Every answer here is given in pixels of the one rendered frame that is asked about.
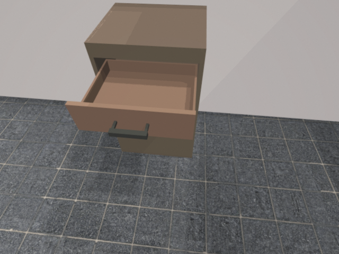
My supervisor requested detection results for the cabinet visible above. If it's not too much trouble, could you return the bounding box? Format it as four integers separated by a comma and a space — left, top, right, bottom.
84, 3, 207, 158

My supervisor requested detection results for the drawer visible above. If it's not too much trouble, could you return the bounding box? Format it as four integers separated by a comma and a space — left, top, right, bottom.
65, 59, 198, 140

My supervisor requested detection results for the handle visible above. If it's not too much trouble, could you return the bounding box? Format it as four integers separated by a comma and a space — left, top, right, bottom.
108, 121, 149, 140

